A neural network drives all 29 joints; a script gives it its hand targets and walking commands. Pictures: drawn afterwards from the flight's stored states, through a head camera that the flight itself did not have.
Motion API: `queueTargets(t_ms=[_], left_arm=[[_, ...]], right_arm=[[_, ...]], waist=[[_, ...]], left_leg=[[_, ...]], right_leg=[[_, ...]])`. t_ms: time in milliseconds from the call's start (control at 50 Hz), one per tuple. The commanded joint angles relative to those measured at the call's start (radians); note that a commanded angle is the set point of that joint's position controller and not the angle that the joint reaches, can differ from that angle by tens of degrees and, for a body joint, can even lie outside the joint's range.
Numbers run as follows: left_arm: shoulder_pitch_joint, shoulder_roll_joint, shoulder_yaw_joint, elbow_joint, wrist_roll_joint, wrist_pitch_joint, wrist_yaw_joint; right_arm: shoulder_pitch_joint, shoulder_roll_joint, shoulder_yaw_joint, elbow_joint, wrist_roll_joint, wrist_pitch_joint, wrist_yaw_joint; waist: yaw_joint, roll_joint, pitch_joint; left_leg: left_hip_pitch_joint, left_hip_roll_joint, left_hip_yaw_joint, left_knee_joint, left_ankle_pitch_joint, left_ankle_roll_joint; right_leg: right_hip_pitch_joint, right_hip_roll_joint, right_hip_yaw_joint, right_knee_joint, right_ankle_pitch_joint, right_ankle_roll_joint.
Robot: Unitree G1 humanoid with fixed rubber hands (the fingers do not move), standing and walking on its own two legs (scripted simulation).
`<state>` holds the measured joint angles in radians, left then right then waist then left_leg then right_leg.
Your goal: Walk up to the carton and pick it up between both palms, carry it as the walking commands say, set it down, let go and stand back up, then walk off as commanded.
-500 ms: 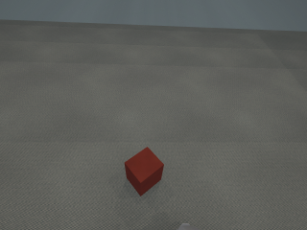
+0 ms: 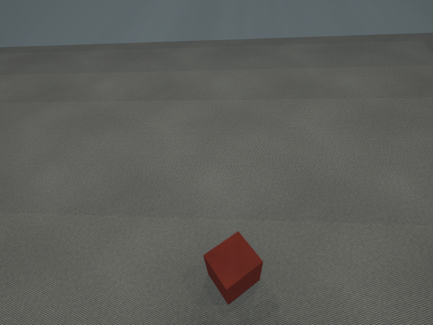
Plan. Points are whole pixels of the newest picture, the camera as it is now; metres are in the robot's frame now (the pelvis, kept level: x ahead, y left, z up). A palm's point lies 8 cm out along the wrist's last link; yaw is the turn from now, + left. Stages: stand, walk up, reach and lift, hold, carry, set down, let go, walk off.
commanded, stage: walk up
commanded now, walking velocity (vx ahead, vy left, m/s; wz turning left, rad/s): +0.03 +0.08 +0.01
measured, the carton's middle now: (233, 268) +0.47 +0.01 -0.67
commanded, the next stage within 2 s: none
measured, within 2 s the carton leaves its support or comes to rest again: neither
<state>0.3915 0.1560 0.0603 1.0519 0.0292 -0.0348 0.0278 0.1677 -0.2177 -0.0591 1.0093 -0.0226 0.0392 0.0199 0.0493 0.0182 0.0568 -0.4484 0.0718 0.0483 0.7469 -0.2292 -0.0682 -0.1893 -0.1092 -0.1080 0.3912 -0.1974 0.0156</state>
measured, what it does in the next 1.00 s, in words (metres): steps on the spot: left foot, then right foot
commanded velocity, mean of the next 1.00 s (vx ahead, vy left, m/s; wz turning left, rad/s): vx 0.00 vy -0.07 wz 0.10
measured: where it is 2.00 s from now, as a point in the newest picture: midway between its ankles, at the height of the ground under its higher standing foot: outside the picture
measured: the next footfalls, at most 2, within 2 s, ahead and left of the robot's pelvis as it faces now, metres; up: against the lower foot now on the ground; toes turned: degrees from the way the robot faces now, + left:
left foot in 0.08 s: +0.10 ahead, +0.16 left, +0.00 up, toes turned +5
right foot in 0.38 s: +0.04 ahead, -0.07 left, +0.00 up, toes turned -3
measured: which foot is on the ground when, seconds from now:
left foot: up 0.00-0.06, down 0.08-1.00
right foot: down 0.00-0.10, up 0.12-0.36, down 0.38-0.78, up 0.80-1.00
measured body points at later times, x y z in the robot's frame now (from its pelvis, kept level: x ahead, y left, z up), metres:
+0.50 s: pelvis +0.04 +0.06 +0.00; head +0.05 +0.06 +0.45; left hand +0.03 +0.27 -0.17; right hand +0.09 -0.16 -0.16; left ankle +0.06 +0.15 -0.75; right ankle +0.00 -0.06 -0.75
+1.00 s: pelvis +0.05 +0.02 +0.00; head +0.09 +0.05 +0.44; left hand +0.10 +0.29 -0.16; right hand -0.01 -0.25 -0.13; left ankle +0.06 +0.15 -0.75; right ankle +0.04 -0.15 -0.68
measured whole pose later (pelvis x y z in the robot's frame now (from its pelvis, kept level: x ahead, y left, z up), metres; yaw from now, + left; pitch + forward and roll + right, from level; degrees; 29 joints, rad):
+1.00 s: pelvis +0.05 +0.02 +0.00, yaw +8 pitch +2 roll -2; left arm 0.17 0.27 0.06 0.98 0.03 0.05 0.01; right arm 0.40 -0.19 -0.05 1.14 -0.04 0.01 -0.07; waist -0.07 -0.04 0.06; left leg -0.28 0.04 -0.06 0.41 -0.17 -0.02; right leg -0.44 -0.04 0.01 0.95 -0.34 0.08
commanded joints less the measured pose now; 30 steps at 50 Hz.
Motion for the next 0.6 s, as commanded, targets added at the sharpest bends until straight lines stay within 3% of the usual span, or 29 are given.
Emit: queueTargets(t_ms=[0, 20, 40, 60, 80, 100, 120, 140, 160, 180, 200, 240, 260, 280, 320, 340, 360, 380, 400, 420, 440, 500, 520, 540, 580], left_arm=[[-0.025, 0.19, 0.038, -0.057, 0.002, -0.003, 0.001], [-0.031, 0.175, 0.039, -0.06, -0.007, 0.005, -0.003], [-0.017, 0.111, 0.022, -0.043, -0.02, 0.012, -0.008], [0.047, 0.05, 0.005, -0.043, -0.024, 0.019, -0.006], [0.072, 0.021, 0.003, -0.034, -0.017, 0.035, 0.002], [0.112, 0.002, 0.003, -0.037, -0.038, 0.063, 0.013], [0.094, 0.021, -0.002, -0.029, -0.033, 0.074, 0.014], [0.037, 0.059, 0.002, -0.031, -0.025, 0.076, 0.011], [0.041, 0.063, 0.006, -0.031, -0.016, 0.08, 0.007], [0.039, 0.068, 0.0, -0.012, -0.011, 0.079, 0.003], [0.057, 0.04, -0.015, -0.004, -0.016, 0.076, 0.005], [0.069, 0.048, -0.011, 0.014, -0.016, 0.074, 0.007], [0.03, 0.033, -0.023, 0.001, -0.02, 0.07, 0.008], [0.024, 0.049, -0.016, 0.002, -0.02, 0.071, 0.01], [0.039, 0.042, -0.025, 0.015, -0.022, 0.059, 0.018], [0.056, 0.063, -0.028, 0.033, -0.017, 0.051, 0.014], [0.059, 0.073, -0.027, 0.031, -0.012, 0.041, 0.017], [0.008, 0.06, -0.039, 0.044, -0.012, 0.034, 0.011], [0.014, 0.051, -0.036, 0.042, -0.005, 0.025, 0.006], [-0.005, 0.017, -0.049, 0.047, -0.011, 0.015, 0.008], [-0.019, 0.039, -0.046, 0.039, -0.019, 0.014, 0.013], [-0.03, 0.075, -0.031, 0.057, -0.015, 0.015, 0.018], [-0.019, 0.051, -0.037, 0.056, -0.02, 0.015, 0.017], [-0.009, 0.039, -0.038, 0.073, -0.016, 0.02, 0.017], [-0.006, 0.022, -0.044, 0.077, -0.015, 0.023, 0.024]], right_arm=[[0.057, -0.018, 0.004, -0.034, 0.011, -0.017, -0.017], [0.099, -0.019, 0.003, -0.031, 0.009, -0.026, -0.016], [0.126, -0.023, 0.003, -0.02, 0.007, -0.045, -0.019], [0.178, -0.091, -0.003, -0.006, -0.009, -0.064, -0.027], [0.164, -0.118, 0.007, -0.007, -0.002, -0.074, -0.032], [0.137, -0.125, 0.011, 0.015, 0.015, -0.062, -0.043], [0.075, -0.071, 0.018, 0.0, 0.015, -0.058, -0.047], [0.023, -0.077, 0.023, -0.031, 0.015, -0.057, -0.05], [-0.04, -0.072, 0.026, -0.047, 0.002, -0.056, -0.052], [-0.046, -0.049, 0.034, -0.038, 0.009, -0.061, -0.059], [-0.039, -0.053, 0.035, -0.041, 0.008, -0.06, -0.059], [-0.008, -0.028, 0.037, -0.023, 0.019, -0.06, -0.058], [-0.012, -0.037, 0.03, -0.02, 0.017, -0.059, -0.056], [-0.009, -0.036, 0.034, -0.022, 0.018, -0.06, -0.057], [0.009, -0.039, 0.029, -0.003, 0.017, -0.05, -0.058], [0.01, -0.043, 0.022, -0.007, 0.023, -0.038, -0.055], [0.062, -0.019, 0.019, 0.006, 0.035, -0.034, -0.05], [0.069, -0.026, 0.008, 0.014, 0.038, -0.038, -0.043], [0.043, -0.013, 0.019, 0.025, 0.032, -0.046, -0.046], [0.077, -0.032, 0.006, 0.045, 0.024, -0.053, -0.048], [0.084, -0.024, 0.005, 0.054, 0.019, -0.056, -0.048], [0.102, -0.004, 0.02, 0.076, 0.023, -0.061, -0.045], [0.101, 0.002, 0.022, 0.087, 0.026, -0.06, -0.046], [0.105, -0.01, 0.022, 0.093, 0.018, -0.059, -0.051], [0.1, -0.018, 0.02, 0.088, 0.014, -0.054, -0.054]], waist=[[-0.029, -0.243, -0.082], [-0.037, -0.282, -0.066], [-0.063, -0.236, -0.085], [-0.058, -0.001, -0.109], [-0.043, 0.219, -0.099], [-0.024, 0.286, -0.137], [-0.018, 0.207, -0.142], [-0.03, 0.121, -0.097], [-0.007, 0.153, -0.059], [-0.013, 0.19, -0.062], [-0.009, 0.141, -0.064], [-0.022, 0.147, -0.047], [-0.033, 0.159, -0.039], [-0.026, 0.101, -0.032], [-0.023, 0.091, -0.02], [-0.019, 0.042, 0.016], [-0.05, 0.022, -0.036], [-0.083, -0.079, 0.033], [-0.053, -0.13, 0.006], [-0.065, -0.074, -0.012], [-0.071, -0.06, -0.017], [-0.071, -0.081, -0.037], [-0.064, -0.035, -0.015], [-0.06, -0.066, -0.018], [-0.053, -0.055, -0.02]], left_leg=[[0.192, -0.048, 0.05, -0.154, 0.02, 0.022], [0.26, -0.052, 0.062, -0.253, 0.1, 0.028], [0.336, -0.007, 0.015, -0.414, 0.22, 0.032], [0.466, 0.127, -0.103, -0.41, 0.363, 0.035], [0.407, 0.261, -0.258, -0.454, 0.538, 0.057], [0.255, 0.269, -0.242, -0.474, 0.41, 0.192], [0.274, 0.262, -0.245, -0.522, 0.184, 0.214], [0.244, 0.228, -0.241, -0.559, 0.056, 0.198], [0.249, 0.208, -0.216, -0.583, -0.015, 0.191], [0.235, 0.193, -0.167, -0.564, 0.084, 0.205], [0.222, 0.178, -0.177, -0.568, 0.054, 0.191], [0.197, 0.172, -0.175, -0.558, -0.002, 0.192], [0.209, 0.16, -0.152, -0.537, 0.005, 0.199], [0.215, 0.173, -0.183, -0.533, -0.013, 0.207], [0.222, 0.147, -0.157, -0.489, 0.019, 0.192], [0.182, 0.131, -0.145, -0.493, -0.031, 0.16], [0.17, 0.115, -0.164, -0.493, -0.071, 0.133], [0.181, 0.058, -0.107, -0.5, 0.016, 0.114], [0.297, 0.055, -0.091, -0.449, 0.118, 0.124], [0.338, 0.046, -0.078, -0.422, 0.14, 0.116], [0.353, 0.039, -0.069, -0.44, 0.177, 0.121], [0.347, 0.059, -0.081, -0.439, 0.2, 0.114], [0.334, 0.047, -0.071, -0.453, 0.176, 0.113], [0.336, 0.057, -0.076, -0.461, 0.157, 0.115], [0.323, 0.054, -0.074, -0.461, 0.186, 0.124]], right_leg=[[-0.037, -0.164, 0.09, -0.048, 0.326, -0.127], [-0.076, -0.156, 0.081, -0.015, 0.334, -0.098], [-0.07, -0.085, 0.062, 0.038, 0.158, -0.041], [-0.191, -0.023, 0.02, 0.115, -0.117, 0.008], [-0.211, 0.011, 0.052, 0.234, -0.357, 0.024], [-0.087, 0.05, 0.113, 0.349, -0.379, 0.022], [-0.093, 0.036, 0.129, 0.379, -0.35, 0.021], [-0.125, 0.046, 0.126, 0.399, -0.316, 0.018], [-0.149, 0.03, 0.133, 0.391, -0.285, 0.017], [-0.128, 0.019, 0.132, 0.37, -0.248, 0.024], [-0.094, 0.04, 0.125, 0.362, -0.252, 0.019], [-0.065, 0.052, 0.113, 0.33, -0.245, 0.016], [-0.071, 0.046, 0.107, 0.26, -0.222, 0.019], [-0.073, 0.058, 0.095, 0.209, -0.192, 0.001], [-0.002, 0.042, 0.095, -0.011, -0.04, 0.002], [0.026, 0.024, 0.108, -0.089, 0.035, -0.009], [0.094, 0.0, 0.149, -0.09, 0.017, -0.021], [-0.009, -0.011, 0.161, -0.07, 0.03, -0.022], [-0.041, -0.011, 0.158, -0.086, 0.048, -0.024], [-0.045, -0.012, 0.163, -0.106, 0.065, -0.015], [-0.028, -0.01, 0.15, -0.109, 0.094, -0.007], [0.018, -0.006, 0.13, -0.115, 0.079, -0.002], [0.018, -0.008, 0.146, -0.112, 0.067, 0.003], [0.021, -0.004, 0.132, -0.116, 0.075, 0.001], [0.05, -0.01, 0.135, -0.114, 0.093, -0.005]])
